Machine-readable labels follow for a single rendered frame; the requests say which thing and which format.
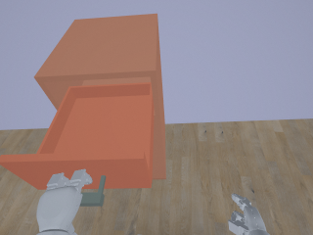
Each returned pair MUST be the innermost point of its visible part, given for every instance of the cabinet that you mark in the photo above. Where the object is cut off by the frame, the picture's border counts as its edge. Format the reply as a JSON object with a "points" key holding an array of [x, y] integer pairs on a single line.
{"points": [[110, 50]]}

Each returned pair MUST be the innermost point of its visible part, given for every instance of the handle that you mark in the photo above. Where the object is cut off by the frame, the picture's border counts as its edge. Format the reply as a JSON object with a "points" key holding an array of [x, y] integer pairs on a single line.
{"points": [[94, 199]]}

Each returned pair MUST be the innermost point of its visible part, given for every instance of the robot left hand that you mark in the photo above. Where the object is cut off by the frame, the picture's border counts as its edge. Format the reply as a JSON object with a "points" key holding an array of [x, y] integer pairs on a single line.
{"points": [[58, 206]]}

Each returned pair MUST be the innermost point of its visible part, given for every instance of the drawer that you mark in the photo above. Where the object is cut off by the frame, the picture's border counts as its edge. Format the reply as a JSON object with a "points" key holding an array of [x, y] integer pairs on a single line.
{"points": [[107, 129]]}

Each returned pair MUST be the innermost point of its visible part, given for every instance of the robot right hand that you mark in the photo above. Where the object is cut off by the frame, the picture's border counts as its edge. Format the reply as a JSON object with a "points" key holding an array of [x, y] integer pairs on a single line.
{"points": [[242, 224]]}

